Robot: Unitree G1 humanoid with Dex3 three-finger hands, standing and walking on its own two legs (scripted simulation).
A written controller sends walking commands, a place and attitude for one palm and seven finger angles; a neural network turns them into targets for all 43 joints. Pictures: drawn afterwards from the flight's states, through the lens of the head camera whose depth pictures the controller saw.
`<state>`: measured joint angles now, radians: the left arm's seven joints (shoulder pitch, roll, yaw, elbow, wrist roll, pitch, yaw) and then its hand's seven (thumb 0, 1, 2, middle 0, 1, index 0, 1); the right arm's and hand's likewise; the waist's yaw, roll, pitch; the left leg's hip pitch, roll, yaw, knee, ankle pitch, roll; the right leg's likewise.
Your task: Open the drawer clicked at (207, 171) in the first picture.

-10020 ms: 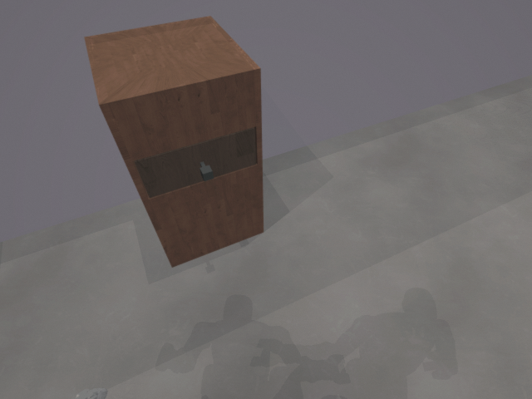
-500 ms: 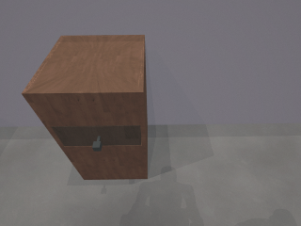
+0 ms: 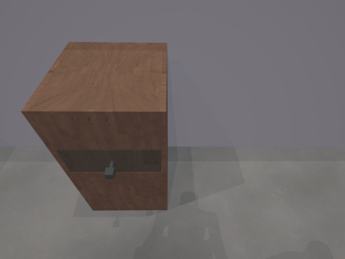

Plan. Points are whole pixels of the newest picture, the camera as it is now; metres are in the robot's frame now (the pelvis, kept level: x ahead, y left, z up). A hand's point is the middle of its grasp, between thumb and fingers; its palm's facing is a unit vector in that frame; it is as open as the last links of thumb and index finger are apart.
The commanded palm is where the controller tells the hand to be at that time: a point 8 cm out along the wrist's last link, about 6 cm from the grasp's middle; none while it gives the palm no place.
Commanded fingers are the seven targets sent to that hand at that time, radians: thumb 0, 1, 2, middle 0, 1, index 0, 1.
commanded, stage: look again from close up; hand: left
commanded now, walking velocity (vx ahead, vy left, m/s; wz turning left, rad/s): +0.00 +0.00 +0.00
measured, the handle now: (110, 169) +0.47 +0.27 -0.25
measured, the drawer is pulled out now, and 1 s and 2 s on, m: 0.00 0.00 0.00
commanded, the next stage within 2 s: come to a stop and stand still in 0.62 s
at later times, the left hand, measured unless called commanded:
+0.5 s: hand out of the picture -0.02 +0.16 -0.17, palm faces +0.03 -0.98 -0.18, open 7.4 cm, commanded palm none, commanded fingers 0.00 0.90 0.90 -0.20 -0.30 -0.20 -0.30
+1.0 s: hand out of the picture -0.02 +0.17 -0.18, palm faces +0.01 -0.99 -0.17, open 7.3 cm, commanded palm none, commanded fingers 0.00 0.90 0.90 -0.20 -0.30 -0.20 -0.30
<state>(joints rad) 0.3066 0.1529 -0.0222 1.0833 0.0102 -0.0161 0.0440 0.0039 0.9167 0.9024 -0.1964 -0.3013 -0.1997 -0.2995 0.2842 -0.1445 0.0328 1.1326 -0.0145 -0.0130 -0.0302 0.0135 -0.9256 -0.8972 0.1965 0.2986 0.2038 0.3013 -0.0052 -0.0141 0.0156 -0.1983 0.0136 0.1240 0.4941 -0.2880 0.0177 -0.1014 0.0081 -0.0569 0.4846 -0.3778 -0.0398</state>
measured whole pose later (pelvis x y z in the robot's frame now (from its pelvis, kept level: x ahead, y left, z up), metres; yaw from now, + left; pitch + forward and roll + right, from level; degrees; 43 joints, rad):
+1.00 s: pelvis -0.02 +0.01 +0.00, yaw +0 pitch -1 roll +0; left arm 0.33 0.13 -0.02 1.06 0.01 -0.02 0.05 0.01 0.91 0.90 -0.20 -0.30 -0.20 -0.30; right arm 0.28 -0.16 0.01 1.05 -0.01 0.00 -0.03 0.01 -0.92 -0.90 0.19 0.30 0.20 0.30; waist -0.01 -0.01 0.03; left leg -0.24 0.02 0.08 0.56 -0.30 0.02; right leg -0.12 0.02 -0.06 0.51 -0.37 -0.04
